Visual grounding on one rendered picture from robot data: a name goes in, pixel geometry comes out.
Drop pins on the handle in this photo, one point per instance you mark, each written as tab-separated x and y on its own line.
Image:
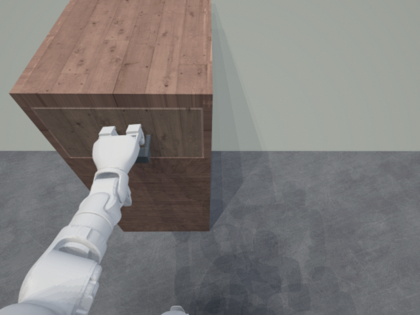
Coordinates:
144	152

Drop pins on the left robot forearm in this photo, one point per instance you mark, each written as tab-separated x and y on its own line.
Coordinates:
87	233

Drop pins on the drawer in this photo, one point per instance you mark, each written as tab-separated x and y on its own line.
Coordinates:
175	132

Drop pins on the cabinet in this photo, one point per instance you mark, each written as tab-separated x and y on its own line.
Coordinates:
132	54

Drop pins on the robot left shin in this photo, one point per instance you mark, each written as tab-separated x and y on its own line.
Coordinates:
179	308

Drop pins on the robot left upper arm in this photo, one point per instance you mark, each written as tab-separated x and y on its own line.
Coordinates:
63	284

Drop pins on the left robot hand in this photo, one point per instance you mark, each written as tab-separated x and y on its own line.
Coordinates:
118	151

